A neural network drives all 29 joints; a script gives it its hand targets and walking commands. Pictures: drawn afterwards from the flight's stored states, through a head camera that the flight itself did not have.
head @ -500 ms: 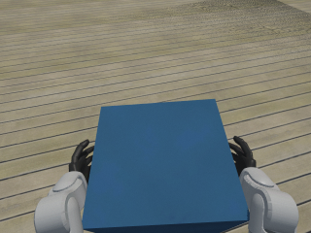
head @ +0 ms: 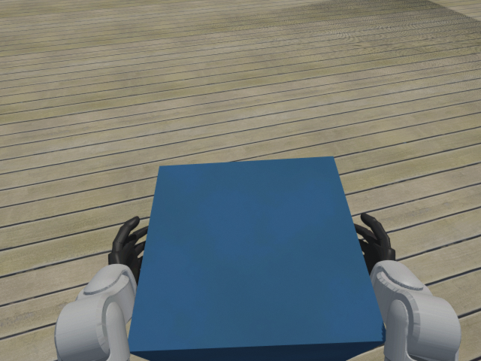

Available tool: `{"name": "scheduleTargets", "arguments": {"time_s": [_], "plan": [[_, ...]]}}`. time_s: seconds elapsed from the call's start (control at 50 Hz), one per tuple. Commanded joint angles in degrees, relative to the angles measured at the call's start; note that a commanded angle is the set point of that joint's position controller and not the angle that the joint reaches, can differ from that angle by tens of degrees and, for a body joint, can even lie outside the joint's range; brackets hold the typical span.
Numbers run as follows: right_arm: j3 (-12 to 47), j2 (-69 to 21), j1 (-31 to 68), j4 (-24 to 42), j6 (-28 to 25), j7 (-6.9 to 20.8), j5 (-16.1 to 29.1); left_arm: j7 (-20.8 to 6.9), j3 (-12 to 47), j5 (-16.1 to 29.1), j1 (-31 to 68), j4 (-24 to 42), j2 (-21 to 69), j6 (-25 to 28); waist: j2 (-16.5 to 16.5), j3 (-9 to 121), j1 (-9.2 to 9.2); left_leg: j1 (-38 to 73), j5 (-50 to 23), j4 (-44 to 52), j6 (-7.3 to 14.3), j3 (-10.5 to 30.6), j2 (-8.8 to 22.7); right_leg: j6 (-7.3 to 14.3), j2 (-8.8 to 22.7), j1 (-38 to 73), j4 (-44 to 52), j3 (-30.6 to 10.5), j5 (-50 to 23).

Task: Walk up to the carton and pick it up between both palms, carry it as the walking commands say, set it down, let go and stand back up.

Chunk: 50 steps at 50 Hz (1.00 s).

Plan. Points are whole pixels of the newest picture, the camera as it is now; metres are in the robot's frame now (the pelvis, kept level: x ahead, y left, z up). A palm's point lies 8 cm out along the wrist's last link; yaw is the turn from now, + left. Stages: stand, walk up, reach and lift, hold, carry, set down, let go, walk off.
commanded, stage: carry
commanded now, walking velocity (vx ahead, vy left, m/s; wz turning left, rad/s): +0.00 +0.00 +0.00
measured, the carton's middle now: (251, 272) +0.25 +0.00 +0.02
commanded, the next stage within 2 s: none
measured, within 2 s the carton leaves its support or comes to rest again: neither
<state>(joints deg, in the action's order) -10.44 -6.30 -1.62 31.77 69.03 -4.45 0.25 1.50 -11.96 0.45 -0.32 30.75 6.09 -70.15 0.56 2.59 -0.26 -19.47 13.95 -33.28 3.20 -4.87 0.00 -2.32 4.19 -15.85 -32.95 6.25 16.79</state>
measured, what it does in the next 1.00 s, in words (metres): stands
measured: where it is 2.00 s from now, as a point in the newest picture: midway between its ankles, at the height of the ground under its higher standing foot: outside the picture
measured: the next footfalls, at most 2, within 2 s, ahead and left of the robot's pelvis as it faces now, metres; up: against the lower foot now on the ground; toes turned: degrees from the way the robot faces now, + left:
none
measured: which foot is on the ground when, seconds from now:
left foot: down 0.00-1.00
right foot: down 0.00-1.00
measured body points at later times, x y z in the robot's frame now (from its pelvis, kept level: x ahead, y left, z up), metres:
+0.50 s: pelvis +0.00 +0.00 +0.00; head -0.01 +0.00 +0.45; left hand +0.25 +0.18 +0.07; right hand +0.24 -0.18 +0.07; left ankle +0.04 +0.09 -0.73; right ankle +0.01 -0.13 -0.73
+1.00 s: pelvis +0.01 +0.00 +0.00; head +0.00 +0.00 +0.45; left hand +0.27 +0.17 +0.05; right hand +0.26 -0.19 +0.04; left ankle +0.04 +0.09 -0.73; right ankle +0.01 -0.13 -0.73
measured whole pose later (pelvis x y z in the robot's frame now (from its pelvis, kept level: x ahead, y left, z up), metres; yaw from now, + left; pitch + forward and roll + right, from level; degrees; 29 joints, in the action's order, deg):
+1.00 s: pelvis +0.01 +0.00 +0.00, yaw +0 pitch +1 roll +0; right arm -10.7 -3.9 -1.1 12.8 52.0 -3.3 0.0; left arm 1.0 -12.0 -0.4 2.9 10.7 6.0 -53.8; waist 0.6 3.1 -0.3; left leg -19.5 14.2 -32.8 3.0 -4.8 0.0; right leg -1.9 4.2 -16.0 -32.8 6.3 17.3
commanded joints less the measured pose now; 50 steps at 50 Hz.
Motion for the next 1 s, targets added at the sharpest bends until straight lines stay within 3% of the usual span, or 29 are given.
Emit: {"name": "scheduleTargets", "arguments": {"time_s": [0.0,0.06,0.12,0.26,0.3,0.32,0.36,0.4,0.42,0.44,0.46,0.5,0.56,0.58,0.6,0.62,0.64,0.68,0.7,0.76,0.78,0.8,0.82,0.84,0.88,0.9,0.92,0.96,0.98], "plan": [[43.6,-37.7,26.6,7.0,0.4,8.2,13.6,-4.4,46.0,13.9,26.9,8.2,39.2,0.4,-1.4,9.6,0.29,0.8,-10.2,10.9,0.0,10.2,8.7,2.6,3.0,3.4,6.3,-2.8,-0.9],[43.3,-36.9,27.0,8.2,0.3,8.0,13.7,-4.3,45.3,13.7,25.2,7.2,39.1,0.1,1.5,12.2,0.38,3.2,-11.5,11.1,0.4,10.8,9.1,2.9,2.8,3.2,4.4,-2.7,-0.9],[43.3,-38.7,27.5,5.2,0.2,8.2,13.7,-4.3,46.0,13.6,28.0,8.1,39.4,0.7,-0.8,11.9,0.27,3.5,-19.0,6.7,-0.2,7.9,8.5,3.1,4.3,4.6,4.5,-2.8,-8.1],[42.5,-37.0,25.6,5.0,-0.4,8.1,13.1,-4.2,45.9,13.5,27.2,7.7,38.1,1.0,1.2,10.9,0.2,2.0,-9.9,11.3,0.1,9.8,8.9,2.8,3.2,3.9,4.5,-2.1,-1.0],[38.1,-34.1,24.7,-5.0,-1.3,8.5,10.1,-4.5,40.9,10.6,27.5,0.2,34.0,2.2,0.5,11.1,0.09,2.3,-11.5,10.4,0.4,9.5,8.6,2.7,3.4,3.1,5.3,-2.5,-1.7],[43.0,-36.5,26.2,6.5,-1.1,8.5,13.4,-4.4,45.6,13.2,25.5,6.4,38.9,1.6,-0.1,10.4,0.29,0.2,-4.8,12.8,0.3,10.6,9.0,3.0,3.0,2.7,5.4,-2.7,2.4],[42.7,-37.1,26.9,5.0,-1.0,8.0,12.6,-4.4,45.6,13.8,29.4,7.6,37.9,2.0,-2.2,7.8,0.13,-0.3,-1.8,11.6,-0.2,8.7,7.8,2.5,3.8,1.0,7.9,-3.4,3.7],[39.9,-34.0,24.5,1.2,-1.3,8.0,11.0,-4.3,44.2,12.7,28.3,4.9,35.3,2.1,2.1,9.0,0.02,1.1,1.4,15.6,-0.2,11.2,8.9,2.6,2.7,0.7,5.3,-1.9,4.1],[32.8,-27.6,24.5,-10.8,-3.5,8.7,6.4,-4.8,36.3,6.8,25.0,-9.4,29.4,3.9,3.2,8.9,0.34,0.2,0.7,16.5,-0.2,11.7,9.3,2.2,2.0,1.9,4.4,-1.0,2.4],[41.8,-36.5,27.3,4.1,-3.4,8.5,12.5,-4.5,45.7,13.6,29.8,6.6,38.4,4.2,0.0,8.4,0.22,0.2,-4.5,14.5,-0.4,11.1,9.4,2.3,2.4,2.2,4.5,-1.7,0.3],[36.3,-33.1,28.0,-5.7,-4.9,9.2,9.0,-4.9,39.9,9.1,29.2,-3.1,34.3,5.4,3.6,10.8,0.5,1.4,-5.7,14.1,-0.4,10.8,9.5,2.0,2.2,3.6,3.9,-1.0,0.2],[33.2,-31.6,26.9,-11.4,-7.2,9.7,6.8,-4.9,37.8,7.2,30.2,-8.2,33.4,7.8,3.5,9.6,0.53,2.4,-8.9,14.8,-0.2,11.2,9.6,1.9,1.9,2.2,3.5,-1.0,0.2],[39.8,-36.2,31.3,-0.8,-9.3,9.3,11.1,-4.9,41.2,9.5,29.3,-1.7,37.8,9.7,-0.2,12.5,0.48,2.4,-8.7,12.2,0.1,9.9,8.5,2.7,2.9,3.9,6.2,-2.3,-0.5],[33.1,-31.0,29.9,-12.0,-10.7,9.6,6.4,-5.2,35.5,5.5,29.4,-11.7,32.5,11.4,0.5,12.8,0.63,4.3,-9.2,12.3,0.0,8.9,8.6,3.0,3.1,3.8,5.9,-2.6,-2.7],[38.8,-36.5,29.8,-3.1,-11.4,9.8,9.8,-5.4,41.9,9.9,31.3,-1.1,37.7,12.1,-1.6,13.8,0.43,4.5,-8.7,10.4,-0.2,8.1,8.0,3.0,3.9,3.4,7.1,-3.3,-3.3],[36.3,-34.3,30.3,-7.9,-11.6,9.6,8.2,-5.3,39.0,8.0,31.0,-6.5,35.5,12.5,-1.4,12.7,0.53,4.9,-14.5,9.7,-0.6,7.1,8.2,2.6,3.5,3.8,6.4,-2.5,-5.0],[41.6,-37.7,29.7,1.9,-10.8,9.5,11.8,-5.2,43.7,11.3,29.6,2.5,39.5,11.9,-2.1,13.2,0.45,5.0,-14.4,8.6,-0.2,6.6,7.9,2.6,4.0,2.9,7.1,-2.2,-4.8],[40.8,-36.3,28.7,0.1,-10.2,9.2,11.7,-4.8,42.9,10.3,28.3,0.4,38.3,11.0,-0.2,12.7,0.36,4.2,-20.7,9.1,-0.2,7.3,8.4,2.0,3.1,4.7,5.3,-1.6,-6.8],[32.9,-28.2,27.3,-12.9,-11.5,9.8,6.2,-5.2,34.4,4.5,24.4,-14.6,31.1,12.2,-1.3,13.0,0.32,4.2,-18.0,9.8,0.1,8.4,8.2,2.4,2.7,3.4,5.5,-1.8,-4.6],[38.2,-34.6,29.6,-3.6,-11.7,9.7,10.0,-5.0,40.2,8.1,26.1,-5.7,37.7,12.0,5.0,14.0,0.41,3.2,-5.6,15.0,0.0,10.8,8.6,3.3,1.9,3.7,3.3,-1.4,1.0],[31.7,-28.7,28.8,-13.6,-13.3,9.9,5.3,-5.1,34.5,3.9,27.5,-14.3,31.3,13.9,3.3,11.9,0.29,3.3,-5.5,15.3,0.2,10.8,9.3,2.3,1.2,1.9,3.9,-0.8,0.7],[33.4,-29.4,29.0,-11.4,-14.1,10.0,6.6,-4.9,36.0,4.5,27.9,-11.2,31.5,14.8,4.3,10.2,0.24,1.5,-5.3,15.2,-0.3,10.6,9.5,2.1,1.7,1.7,3.8,-0.7,0.5],[37.2,-33.4,29.3,-5.3,-13.9,9.8,8.6,-5.2,39.9,8.1,29.0,-5.1,35.7,14.7,-0.5,11.3,0.38,0.9,-8.6,12.7,-0.3,9.2,8.8,2.5,2.3,3.4,5.1,-1.4,-1.6],[32.7,-29.5,30.3,-13.4,-15.0,10.0,5.7,-5.4,35.3,4.8,29.6,-12.5,30.9,15.5,0.9,11.6,0.37,1.6,-6.8,12.7,-0.3,8.5,8.5,2.3,2.7,3.1,5.9,-1.5,-0.9],[31.6,-27.8,32.0,-14.5,-17.7,10.4,4.6,-5.7,31.8,2.6,27.7,-18.1,30.3,18.5,-1.1,12.1,0.45,4.5,-10.0,11.3,-0.5,7.7,8.0,3.1,3.2,1.9,6.7,-2.3,-2.3],[30.4,-27.7,32.3,-17.1,-19.1,10.5,4.1,-5.9,31.2,2.3,29.7,-17.4,28.5,20.1,-1.1,13.6,0.47,5.6,-14.5,9.2,-0.1,7.0,8.2,2.6,3.6,2.9,6.6,-2.4,-5.5],[34.3,-30.4,31.9,-8.9,-19.1,10.3,6.8,-5.7,35.6,5.5,29.7,-10.7,32.6,19.9,-1.0,11.5,0.31,3.3,-13.8,9.7,-0.7,6.7,8.0,2.6,3.4,2.0,6.1,-2.1,-3.9],[35.0,-32.3,31.2,-10.5,-18.7,10.1,7.2,-5.7,36.7,5.7,30.1,-10.1,33.3,19.5,1.4,12.0,0.14,2.7,-5.6,13.3,-0.4,9.3,8.7,3.0,2.4,1.4,5.7,-1.5,1.8],[28.4,-25.9,30.4,-21.1,-20.4,10.6,2.9,-5.9,30.3,0.9,29.0,-20.9,26.8,21.3,1.9,11.9,0.29,1.4,-3.3,14.7,-0.3,9.9,8.9,3.0,2.0,2.9,4.5,-1.1,1.2]]}}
